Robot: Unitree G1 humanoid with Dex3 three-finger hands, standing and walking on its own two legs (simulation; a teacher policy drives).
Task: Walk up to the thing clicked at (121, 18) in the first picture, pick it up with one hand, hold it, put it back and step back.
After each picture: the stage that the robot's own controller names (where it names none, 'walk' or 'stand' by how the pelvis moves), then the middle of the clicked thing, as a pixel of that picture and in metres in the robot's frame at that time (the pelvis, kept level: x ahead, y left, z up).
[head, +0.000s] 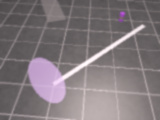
stand; (121, 16) +1.93 -0.59 -0.72
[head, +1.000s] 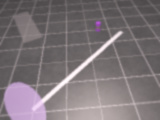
walk; (98, 26) +1.87 -0.09 -0.70
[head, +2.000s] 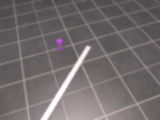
walk; (60, 44) +1.30 +0.28 -0.72
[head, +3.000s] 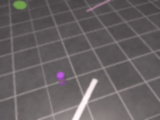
walk; (61, 78) +0.87 +0.26 -0.71
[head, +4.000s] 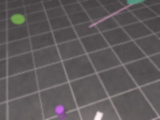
walk; (60, 112) +0.57 +0.25 -0.72
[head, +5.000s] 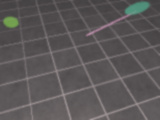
stand; out of the picture +0.45 +0.22 -0.71
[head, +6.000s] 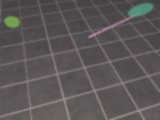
stand; out of the picture +0.40 +0.21 -0.72
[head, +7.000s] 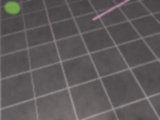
walk; out of the picture +0.35 +0.23 -0.71
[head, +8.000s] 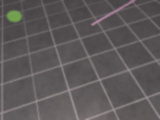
walk; out of the picture +0.39 +0.24 -0.70
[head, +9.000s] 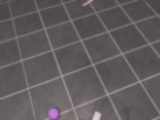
walk; (54, 115) +0.36 +0.23 -0.70
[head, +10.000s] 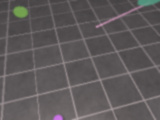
stand; out of the picture +0.45 +0.21 -0.71
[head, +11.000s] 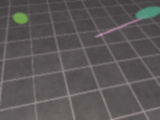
walk; out of the picture +0.43 +0.16 -0.70
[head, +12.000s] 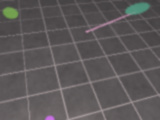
walk; out of the picture +0.48 +0.19 -0.72
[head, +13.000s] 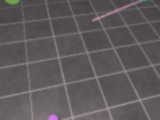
walk; out of the picture +0.39 +0.18 -0.70
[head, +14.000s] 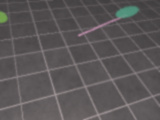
stand; out of the picture +0.44 +0.18 -0.71
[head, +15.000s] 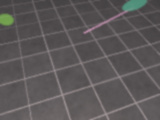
stand; out of the picture +0.41 +0.21 -0.72
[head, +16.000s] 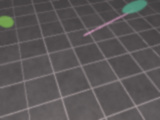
stand; out of the picture +0.40 +0.21 -0.73
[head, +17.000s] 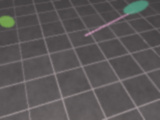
stand; out of the picture +0.39 +0.21 -0.73
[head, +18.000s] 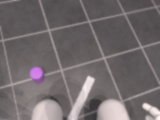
go down; (37, 75) +0.45 +0.21 -0.45
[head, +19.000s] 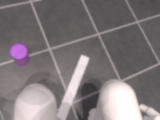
go down; (20, 55) +0.48 +0.23 -0.31
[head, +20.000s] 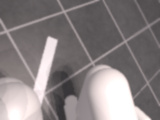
close in; out of the picture +0.46 +0.27 -0.24
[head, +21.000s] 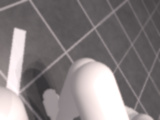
close; out of the picture +0.45 +0.29 -0.23
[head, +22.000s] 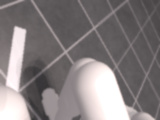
lift; out of the picture +0.44 +0.27 -0.23
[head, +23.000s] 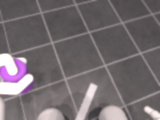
lift; (18, 77) +0.35 +0.20 -0.02
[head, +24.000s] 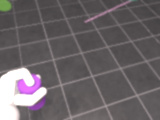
hold; (32, 92) +0.32 +0.17 +0.01
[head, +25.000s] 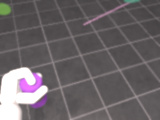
hold; (34, 91) +0.33 +0.17 +0.00
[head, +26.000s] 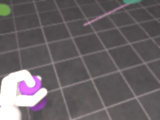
hold; (33, 93) +0.33 +0.17 +0.00
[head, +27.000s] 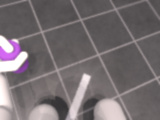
crouch; (14, 57) +0.44 +0.21 -0.08
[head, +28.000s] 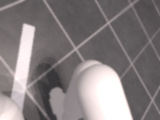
lower; out of the picture +0.45 +0.30 -0.24
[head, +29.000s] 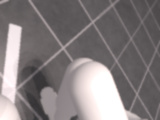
lower; out of the picture +0.45 +0.30 -0.23
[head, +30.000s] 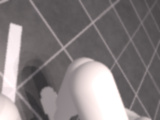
lower; out of the picture +0.45 +0.30 -0.23
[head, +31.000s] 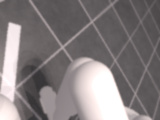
lower; out of the picture +0.45 +0.31 -0.24
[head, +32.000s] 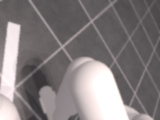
rest; out of the picture +0.46 +0.31 -0.24
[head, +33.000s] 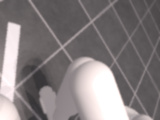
withdraw; out of the picture +0.45 +0.30 -0.24
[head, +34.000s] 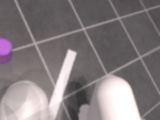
walk; (2, 52) +0.47 +0.25 -0.28
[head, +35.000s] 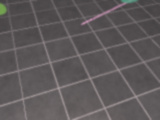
stand; out of the picture +0.41 +0.19 -0.64
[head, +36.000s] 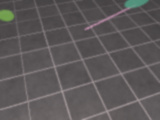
stand; out of the picture +0.42 +0.21 -0.67
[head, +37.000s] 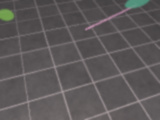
stand; out of the picture +0.41 +0.20 -0.66
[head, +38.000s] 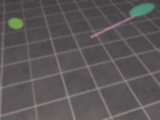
stand; out of the picture +0.42 +0.20 -0.72
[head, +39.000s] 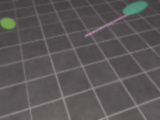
stand; out of the picture +0.40 +0.21 -0.73
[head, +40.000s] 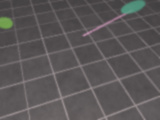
walk; out of the picture +0.39 +0.22 -0.73
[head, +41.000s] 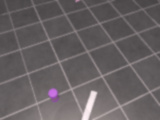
walk; (53, 95) +0.55 +0.21 -0.70
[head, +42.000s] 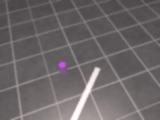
walk; (63, 68) +0.88 +0.23 -0.71
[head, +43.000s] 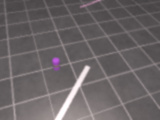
stand; (56, 64) +1.05 +0.21 -0.71
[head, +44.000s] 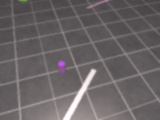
stand; (61, 67) +1.01 +0.20 -0.73
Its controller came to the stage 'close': yes
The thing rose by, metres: 0.70
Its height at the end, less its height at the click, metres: +0.00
